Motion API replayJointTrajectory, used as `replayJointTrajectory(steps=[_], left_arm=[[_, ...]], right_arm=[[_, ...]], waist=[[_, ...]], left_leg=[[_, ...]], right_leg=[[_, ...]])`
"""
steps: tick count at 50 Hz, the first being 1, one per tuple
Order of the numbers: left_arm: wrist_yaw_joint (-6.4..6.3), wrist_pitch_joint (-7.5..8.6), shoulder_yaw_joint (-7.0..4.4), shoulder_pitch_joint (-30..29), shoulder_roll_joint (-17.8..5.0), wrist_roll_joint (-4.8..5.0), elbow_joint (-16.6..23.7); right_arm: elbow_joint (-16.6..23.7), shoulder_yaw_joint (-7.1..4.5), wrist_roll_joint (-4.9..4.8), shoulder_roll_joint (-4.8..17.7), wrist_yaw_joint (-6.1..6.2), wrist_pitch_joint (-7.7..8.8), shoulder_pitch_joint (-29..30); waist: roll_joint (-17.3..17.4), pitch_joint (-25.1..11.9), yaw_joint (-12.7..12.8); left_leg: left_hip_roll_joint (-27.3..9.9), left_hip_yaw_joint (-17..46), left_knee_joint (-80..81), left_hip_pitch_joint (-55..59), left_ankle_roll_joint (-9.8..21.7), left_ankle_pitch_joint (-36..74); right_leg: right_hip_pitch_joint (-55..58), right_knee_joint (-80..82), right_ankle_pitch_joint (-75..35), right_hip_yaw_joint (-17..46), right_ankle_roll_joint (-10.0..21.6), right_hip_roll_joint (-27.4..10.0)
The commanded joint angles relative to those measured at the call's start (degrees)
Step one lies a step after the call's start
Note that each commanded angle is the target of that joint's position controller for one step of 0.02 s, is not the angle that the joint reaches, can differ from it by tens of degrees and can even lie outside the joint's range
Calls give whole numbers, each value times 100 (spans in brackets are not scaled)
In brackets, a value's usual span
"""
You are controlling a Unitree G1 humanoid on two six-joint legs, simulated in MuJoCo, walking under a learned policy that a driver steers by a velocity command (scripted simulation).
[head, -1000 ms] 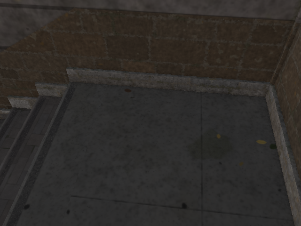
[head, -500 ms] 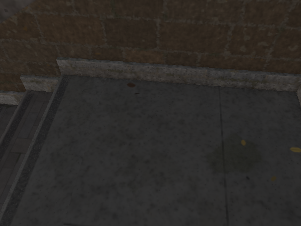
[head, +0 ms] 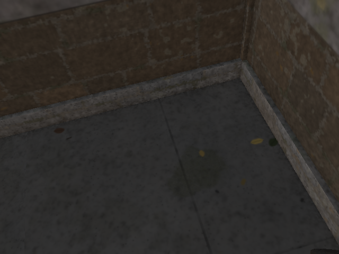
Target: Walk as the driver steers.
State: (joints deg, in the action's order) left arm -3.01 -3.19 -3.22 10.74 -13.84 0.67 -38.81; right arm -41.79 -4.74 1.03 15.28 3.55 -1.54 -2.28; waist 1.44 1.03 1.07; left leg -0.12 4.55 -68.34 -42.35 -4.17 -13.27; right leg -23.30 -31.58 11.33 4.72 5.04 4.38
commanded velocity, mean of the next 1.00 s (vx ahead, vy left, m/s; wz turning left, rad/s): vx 0.16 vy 0.00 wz -0.30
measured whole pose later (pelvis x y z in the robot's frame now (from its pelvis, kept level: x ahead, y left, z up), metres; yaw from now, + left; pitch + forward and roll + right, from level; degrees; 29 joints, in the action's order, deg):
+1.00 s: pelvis +0.25 +0.04 -0.01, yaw -15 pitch +1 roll -1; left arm -0.9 2.1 -0.7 4.7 -13.2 -1.6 -40.6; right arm -46.1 -1.9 0.3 14.0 0.2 -2.1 -7.9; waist 0.3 3.0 -1.3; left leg 2.7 1.1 -31.0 -7.6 3.0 -23.8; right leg -18.1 -32.2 14.7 3.0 -1.6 0.4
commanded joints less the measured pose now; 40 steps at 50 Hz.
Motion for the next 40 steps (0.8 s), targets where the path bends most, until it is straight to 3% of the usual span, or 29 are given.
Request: replayJointTrajectory(steps=[1,2,4,6,7,10,13,14,17,18,19,20,21,22,23,25,26,28,29,31,32,33,35,36,37,38,39,40], left_arm=[[-87,94,-282,-198,-1086,55,513],[-71,117,-318,-123,-1147,79,508],[-2,229,-345,324,-1119,78,333],[2,283,-370,490,-1108,127,250],[-32,301,-368,535,-1107,100,220],[-70,330,-379,785,-1129,60,79],[-41,404,-377,894,-1110,53,24],[-62,393,-324,938,-978,75,13],[-146,320,-250,659,-796,38,73],[-173,331,-227,561,-688,10,127],[-131,395,-133,502,-429,-91,220],[-132,492,-87,732,-351,-22,409],[-133,540,-210,1071,-858,-26,257],[-116,515,-323,967,-1175,-6,148],[-116,456,-334,792,-1142,-46,67],[-92,350,-295,685,-894,-121,70],[-14,368,-201,677,-581,-144,68],[75,411,-34,446,-169,-120,75],[103,443,14,191,-111,-138,136],[130,445,16,62,-277,-107,135],[137,441,-3,48,-385,-107,104],[140,441,-3,29,-429,-104,93],[117,514,-4,-73,-574,-247,154],[79,557,-15,-165,-738,-311,236],[20,552,-40,-129,-972,-361,324],[38,501,-39,-205,-888,-295,246],[51,447,3,-357,-637,-210,294],[68,453,42,-347,-515,-226,283]], right_arm=[[552,-110,-2,344,-114,89,9],[624,-115,-49,344,-115,112,120],[809,-142,-17,409,-92,206,428],[862,-124,-30,366,-122,330,620],[871,-97,12,321,-150,418,773],[894,-68,-52,227,-267,651,1054],[826,-92,-127,273,-375,852,1003],[832,-106,-141,280,-439,879,978],[679,-102,-89,208,-509,886,476],[644,-164,-34,330,-495,837,251],[603,-197,117,564,-462,769,-353],[503,-328,261,1075,-470,682,-773],[394,-335,63,859,-482,644,-952],[493,-269,-82,681,-461,612,-734],[554,-170,-58,442,-452,569,-507],[528,13,-13,104,-487,465,-57],[454,56,27,59,-487,445,20],[367,6,21,300,-465,360,134],[305,-37,0,468,-446,324,-11],[201,-57,-49,634,-408,279,-209],[161,-8,-55,548,-381,278,-257],[93,-2,-92,585,-354,265,-293],[89,16,-179,583,-307,219,-285],[32,50,-115,495,-298,245,-453],[-15,93,8,363,-324,305,-651],[-82,138,33,167,-358,331,-1200],[-128,136,-57,319,-381,341,-930],[-55,127,-95,394,-408,309,-654]], waist=[[-510,-999,-153],[-679,-839,-96],[-884,-645,72],[-941,-533,159],[-836,-512,228],[-819,-359,366],[-997,-339,341],[-1007,-328,288],[-1042,-400,-139],[-934,-539,-288],[-485,-1052,-483],[1263,-1415,-419],[1520,-1367,-354],[851,-907,-280],[373,-809,-234],[196,-597,35],[286,-508,155],[577,-553,89],[666,-620,-42],[639,-767,-89],[636,-806,-97],[540,-780,-67],[305,-693,33],[115,-745,-4],[-221,-999,-114],[-823,-1273,-410],[-663,-1012,-158],[-537,-880,-79]], left_leg=[[-42,239,482,-167,-77,772],[-18,235,874,-273,-97,798],[6,426,1504,-510,-113,655],[7,550,2106,-542,-67,699],[47,542,2369,-514,-34,632],[197,327,3032,166,6,677],[365,196,3436,974,118,370],[427,143,3645,1290,173,113],[428,-105,4715,2651,413,536],[218,-69,4913,3446,509,842],[-499,458,4696,4688,834,1603],[-1623,2116,4614,5952,1826,2798],[-2408,3140,4800,5761,2450,2970],[-2288,2661,4777,5337,2422,3177],[-1918,1931,4691,5016,2187,3484],[-1382,1054,4687,4206,1826,4224],[-1131,698,4782,3720,1706,4406],[-772,191,4742,3221,1633,4854],[-801,223,4750,3269,1668,4932],[-966,380,4710,3543,1669,4734],[-991,401,4678,3623,1636,4543],[-974,404,4625,3631,1593,4308],[-749,388,4448,3524,1285,3374],[-584,358,4319,3349,1059,2796],[-320,220,4155,2991,852,1843],[-152,92,4267,2751,623,877],[-34,-24,4220,2752,562,522],[-26,-33,4128,2671,545,678]], right_leg=[[1061,1196,700,1922,553,-1173],[1098,1311,1176,2095,554,-1151],[1430,1531,1749,2532,712,-1294],[1725,1604,1765,2734,805,-1370],[1851,1625,1743,2802,813,-1417],[1583,1627,1345,2556,800,-1275],[1307,1538,1319,2539,798,-1144],[1251,1529,1402,2573,809,-1060],[978,848,-106,2322,539,-744],[647,453,-634,2161,303,-544],[-29,-644,-423,1723,-52,-241],[-1525,-1966,1293,1050,-406,378],[-2059,-3172,2364,989,-645,219],[-2244,-3948,2084,911,-780,-3],[-2117,-4148,1730,768,-869,-155],[-1618,-3407,1221,618,-957,-407],[-1161,-2729,1038,311,-968,-466],[-293,-1474,780,-241,-1018,-429],[-78,-1083,669,-351,-1033,-397],[201,-520,262,-337,-1010,-412],[364,-261,123,-285,-958,-445],[566,15,-112,-342,-877,-406],[1070,783,-892,-271,-656,-445],[1513,840,-1727,74,-522,-746],[2164,437,-3395,452,-281,-1189],[2544,-88,-3850,574,158,-1344],[2286,-45,-3534,495,201,-1177],[2200,-14,-3298,457,119,-1051]])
